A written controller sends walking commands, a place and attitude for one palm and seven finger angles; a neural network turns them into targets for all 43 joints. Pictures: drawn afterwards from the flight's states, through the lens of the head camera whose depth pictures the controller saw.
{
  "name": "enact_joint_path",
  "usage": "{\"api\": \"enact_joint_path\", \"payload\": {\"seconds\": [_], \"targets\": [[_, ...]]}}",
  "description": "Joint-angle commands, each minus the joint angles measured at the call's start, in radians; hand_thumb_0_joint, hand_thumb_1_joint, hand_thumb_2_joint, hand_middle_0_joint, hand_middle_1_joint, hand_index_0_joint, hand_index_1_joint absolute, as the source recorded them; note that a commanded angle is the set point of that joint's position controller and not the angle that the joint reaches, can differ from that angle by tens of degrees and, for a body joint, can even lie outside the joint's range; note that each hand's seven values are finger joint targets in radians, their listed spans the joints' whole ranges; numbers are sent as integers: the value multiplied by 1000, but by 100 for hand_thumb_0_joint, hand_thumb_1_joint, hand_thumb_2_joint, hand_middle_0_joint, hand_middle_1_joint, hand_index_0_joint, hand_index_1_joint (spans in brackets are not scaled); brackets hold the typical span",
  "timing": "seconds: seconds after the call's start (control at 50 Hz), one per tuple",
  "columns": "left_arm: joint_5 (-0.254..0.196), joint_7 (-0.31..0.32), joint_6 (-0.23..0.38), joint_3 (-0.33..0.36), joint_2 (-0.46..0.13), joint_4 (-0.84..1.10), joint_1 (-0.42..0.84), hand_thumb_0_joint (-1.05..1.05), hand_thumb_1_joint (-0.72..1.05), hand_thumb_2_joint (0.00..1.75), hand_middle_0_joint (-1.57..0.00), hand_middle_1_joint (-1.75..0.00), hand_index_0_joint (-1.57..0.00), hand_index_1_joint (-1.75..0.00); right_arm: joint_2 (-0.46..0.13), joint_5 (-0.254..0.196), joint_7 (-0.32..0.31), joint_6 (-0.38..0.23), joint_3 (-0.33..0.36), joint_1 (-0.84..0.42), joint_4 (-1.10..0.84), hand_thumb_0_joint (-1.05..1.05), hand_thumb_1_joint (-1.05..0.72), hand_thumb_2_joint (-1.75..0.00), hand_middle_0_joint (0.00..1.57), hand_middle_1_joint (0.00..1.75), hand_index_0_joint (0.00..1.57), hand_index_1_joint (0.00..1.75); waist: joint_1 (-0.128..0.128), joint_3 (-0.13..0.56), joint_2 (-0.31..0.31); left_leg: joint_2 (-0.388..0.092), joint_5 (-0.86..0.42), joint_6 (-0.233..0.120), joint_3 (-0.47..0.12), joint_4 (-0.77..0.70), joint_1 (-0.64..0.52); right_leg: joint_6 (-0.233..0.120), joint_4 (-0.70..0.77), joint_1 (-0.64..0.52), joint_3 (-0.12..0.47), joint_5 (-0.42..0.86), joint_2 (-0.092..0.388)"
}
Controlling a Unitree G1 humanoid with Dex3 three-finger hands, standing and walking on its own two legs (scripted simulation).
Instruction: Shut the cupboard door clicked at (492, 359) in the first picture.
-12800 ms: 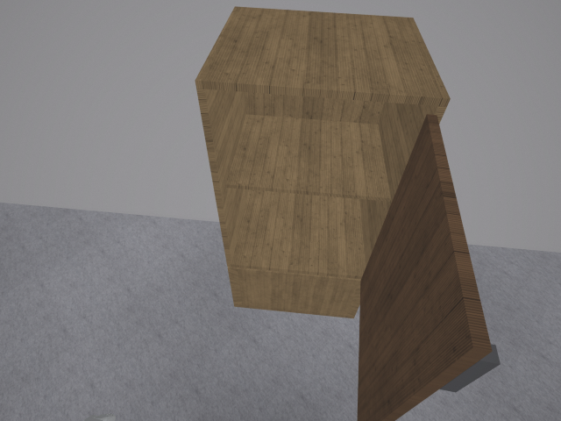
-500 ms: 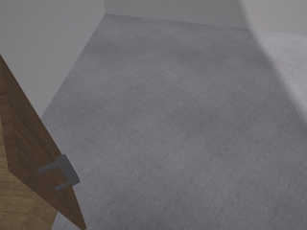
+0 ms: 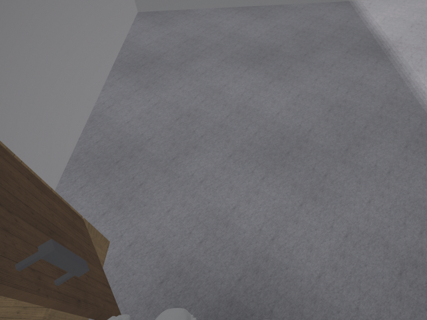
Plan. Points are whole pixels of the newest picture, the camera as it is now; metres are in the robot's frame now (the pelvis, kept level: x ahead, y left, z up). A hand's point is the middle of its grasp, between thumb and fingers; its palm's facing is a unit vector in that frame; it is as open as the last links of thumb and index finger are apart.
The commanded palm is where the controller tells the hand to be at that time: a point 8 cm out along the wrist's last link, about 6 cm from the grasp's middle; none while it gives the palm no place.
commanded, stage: come to a stop and stand still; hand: left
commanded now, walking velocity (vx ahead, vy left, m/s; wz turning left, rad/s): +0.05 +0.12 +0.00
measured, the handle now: (55, 266) +0.21 +0.32 -0.03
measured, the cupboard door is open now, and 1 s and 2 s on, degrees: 36 36 36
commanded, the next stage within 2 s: look again from close up in 0.48 s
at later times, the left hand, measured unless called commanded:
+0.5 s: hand out of the picture -0.04 +0.23 -0.17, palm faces +0.02 -0.98 -0.19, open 7.3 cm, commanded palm none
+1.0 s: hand out of the picture +0.01 +0.18 -0.17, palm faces +0.04 -0.98 -0.21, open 7.2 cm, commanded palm none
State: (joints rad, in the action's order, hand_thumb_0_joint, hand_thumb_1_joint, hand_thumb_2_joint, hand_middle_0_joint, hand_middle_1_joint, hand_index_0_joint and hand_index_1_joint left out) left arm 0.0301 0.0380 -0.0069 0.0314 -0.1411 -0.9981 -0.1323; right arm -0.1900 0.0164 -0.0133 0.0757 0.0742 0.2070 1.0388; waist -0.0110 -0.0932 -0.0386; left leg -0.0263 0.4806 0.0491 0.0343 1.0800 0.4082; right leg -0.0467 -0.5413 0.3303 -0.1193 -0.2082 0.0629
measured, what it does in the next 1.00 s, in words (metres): steps on the spot: left foot, then right foot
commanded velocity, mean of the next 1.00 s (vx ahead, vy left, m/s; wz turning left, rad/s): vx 0.05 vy -0.04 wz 0.00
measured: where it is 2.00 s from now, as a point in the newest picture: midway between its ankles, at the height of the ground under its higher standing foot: outside the picture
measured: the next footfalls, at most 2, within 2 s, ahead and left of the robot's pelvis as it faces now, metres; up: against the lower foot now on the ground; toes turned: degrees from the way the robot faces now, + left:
left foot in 0.26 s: -0.05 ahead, +0.17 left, +0.00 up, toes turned +2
right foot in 0.60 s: +0.01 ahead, -0.09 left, +0.00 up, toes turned -5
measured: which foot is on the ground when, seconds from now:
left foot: up 0.00-0.24, down 0.26-0.62, up 0.64-0.76, down 0.78-1.00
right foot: down 0.00-0.26, up 0.28-0.58, down 0.60-1.00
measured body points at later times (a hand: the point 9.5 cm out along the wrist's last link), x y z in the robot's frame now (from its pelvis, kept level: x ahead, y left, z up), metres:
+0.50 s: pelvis -0.03 +0.04 +0.01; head -0.02 +0.05 +0.46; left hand -0.04 +0.28 -0.15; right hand -0.05 -0.18 -0.14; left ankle -0.09 +0.17 -0.74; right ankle -0.04 -0.09 -0.70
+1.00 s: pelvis -0.02 +0.00 +0.00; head -0.04 +0.00 +0.45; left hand +0.01 +0.23 -0.15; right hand +0.01 -0.23 -0.16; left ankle -0.02 +0.13 -0.74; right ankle -0.03 -0.08 -0.74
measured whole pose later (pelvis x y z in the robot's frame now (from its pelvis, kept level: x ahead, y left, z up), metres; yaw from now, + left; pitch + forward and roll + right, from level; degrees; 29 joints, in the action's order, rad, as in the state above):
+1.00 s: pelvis -0.02 +0.00 +0.00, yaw +0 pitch -2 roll +0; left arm 0.02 0.04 0.01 0.01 -0.16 -1.07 -0.28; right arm -0.17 0.02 -0.03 -0.01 0.01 0.27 1.06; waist -0.01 0.03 -0.01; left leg -0.04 0.29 0.01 0.05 0.51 0.19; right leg -0.04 -0.49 0.17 -0.10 -0.29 -0.01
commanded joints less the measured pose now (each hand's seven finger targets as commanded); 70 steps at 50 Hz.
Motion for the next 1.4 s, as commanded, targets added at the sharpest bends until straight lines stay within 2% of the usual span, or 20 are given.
{"api": "enact_joint_path", "payload": {"seconds": [0.0,0.1,0.18,0.2,0.24,0.28,0.32,0.44,0.5,0.54,0.56,0.58,0.6,0.66,0.72,0.78,0.88,1.22,1.3,1.38], "targets": [[1,16,13,57,-213,31,-103,0,90,90,-20,-30,-20,-30,-60,2,4,-16,3,41,-50,0,-90,-90,20,30,20,30,49,160,191,-23,-34,17,-42,-46,39,-109,211,-209,255,360,278],[12,6,5,64,-237,31,-102,0,90,90,-20,-30,-20,-30,-51,-3,14,-32,-7,29,-64,0,-90,-90,20,30,20,30,64,143,238,-12,0,0,4,-301,-70,-98,300,-148,299,-22,254],[4,1,-4,57,-226,23,-37,0,90,90,-20,-30,-20,-30,-29,-5,13,-49,-18,195,-7,0,-90,-90,20,30,20,30,-14,150,241,20,-127,-19,67,-610,-331,-7,326,9,239,-257,169],[-4,-2,-8,49,-208,23,-26,0,90,90,-20,-30,-20,-30,-47,-4,8,-56,-19,250,12,0,-90,-90,20,30,20,30,-40,155,160,4,-158,-24,43,-710,-416,31,264,74,201,-310,131],[-23,-10,-15,27,-101,39,-31,0,90,90,-20,-30,-20,-30,-161,15,-6,-69,-2,181,-25,0,-90,-90,20,30,20,30,-28,15,-268,-288,218,-113,-340,-993,-193,100,-60,173,49,-234,-20],[-7,-30,-14,37,-110,21,-57,0,90,90,-20,-30,-20,-30,-157,20,-16,-71,-19,16,-79,0,-90,-90,20,30,20,30,32,-65,-160,-328,240,-170,-354,-1046,44,87,-264,61,105,-141,2],[4,-39,-22,39,-112,-23,-104,0,90,90,-20,-30,-20,-30,-127,16,-22,-85,-23,16,-60,0,-90,-90,20,30,20,30,38,-73,-177,-245,81,-142,-242,-997,-51,92,-369,128,119,-106,-24],[-8,-48,8,17,-93,-10,-33,0,90,90,-20,-30,-20,-30,-130,19,-32,-93,-13,201,7,0,-90,-90,20,30,20,30,-46,-8,-136,-254,-471,-183,-185,-837,-378,104,-202,200,68,-181,-13],[-18,-43,15,11,-76,-30,-64,0,90,90,-20,-30,-20,-30,-128,16,-36,-89,-13,209,29,0,-90,-90,20,30,20,30,-36,42,-158,-236,-702,-168,-151,-738,-362,92,-11,37,38,-161,-37],[-20,-38,27,14,-90,-76,-165,0,90,90,-20,-30,-20,-30,-113,2,-36,-92,-13,200,36,0,-90,-90,20,30,20,30,7,104,-97,-177,-649,-105,-98,-645,-292,83,184,-169,44,87,-28],[-15,19,38,12,-135,-146,-280,0,90,90,-20,-30,-20,-30,-104,-18,-17,-116,-27,51,-9,0,-90,-90,20,30,20,30,84,58,8,-132,-465,-48,8,-450,-132,38,174,-191,178,317,60],[-11,10,50,25,-186,-125,-292,0,90,90,-20,-30,-20,-30,-31,-13,-9,-114,-39,83,-59,0,-90,-90,20,30,20,30,48,104,200,-26,-226,-26,42,-356,-40,1,181,-287,242,588,177],[-8,5,53,13,-185,-94,-267,0,90,90,-20,-30,-20,-30,-1,-4,-19,-105,-45,138,-63,0,-90,-90,20,30,20,30,24,180,243,-30,32,-36,-7,-345,-39,-55,163,-303,277,533,248],[-5,19,54,17,-143,-57,-206,0,90,90,-20,-30,-20,-30,-4,-4,-17,-97,-43,158,-23,0,-90,-90,20,30,20,30,10,231,245,-12,-21,-33,13,-352,-40,-110,106,-357,226,712,186],[-14,21,42,16,-148,-40,-163,0,90,90,-20,-30,-20,-30,26,-5,-17,-103,-54,173,-2,0,-90,-90,20,30,20,30,-14,188,101,6,-230,-25,31,-585,-179,-73,64,-255,175,549,143],[-20,15,27,0,-92,-42,-187,0,90,90,-20,-30,-20,-30,-44,2,-21,-112,-47,188,7,0,-90,-90,20,30,20,30,0,114,-44,-142,-570,-81,-98,-632,-214,12,66,-129,109,171,44],[-15,9,34,-7,-111,-50,-197,0,90,90,-20,-30,-20,-30,-33,0,-23,-98,-59,136,8,0,-90,-90,20,30,20,30,0,-42,-48,-93,-376,-67,-63,-664,-140,-6,151,-85,150,112,54],[-18,-1,43,-5,-140,-48,-220,0,90,90,-20,-30,-20,-30,-74,-1,-16,-99,-66,119,30,0,-90,-90,20,30,20,30,3,14,35,-73,-281,-65,-60,-710,-167,-11,220,-118,171,-6,69],[-9,-2,24,30,-178,-51,-306,0,90,90,-20,-30,-20,-30,-48,11,-2,-74,-61,134,15,0,-90,-90,20,30,20,30,38,-25,197,9,-26,-65,30,-469,26,-70,359,-145,312,-529,194],[0,3,46,60,-211,-16,-284,0,90,90,-20,-30,-20,-30,-54,5,24,-78,-40,85,-45,0,-90,-90,20,30,20,30,31,-43,116,-57,-2,-81,-11,-194,149,-151,420,-140,352,-454,336]]}}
